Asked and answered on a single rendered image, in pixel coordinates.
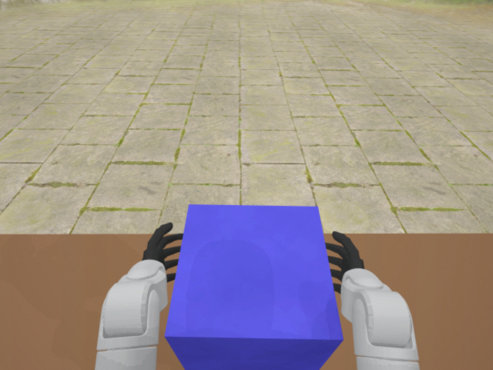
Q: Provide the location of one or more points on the carton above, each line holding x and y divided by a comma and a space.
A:
253, 290

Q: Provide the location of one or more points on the robot right forearm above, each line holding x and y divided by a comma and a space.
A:
382, 324

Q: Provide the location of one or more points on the robot left hand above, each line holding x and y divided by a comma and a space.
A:
156, 244

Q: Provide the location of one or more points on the robot right hand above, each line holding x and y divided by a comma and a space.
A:
348, 252

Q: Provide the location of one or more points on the robot left forearm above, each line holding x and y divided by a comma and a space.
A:
129, 320

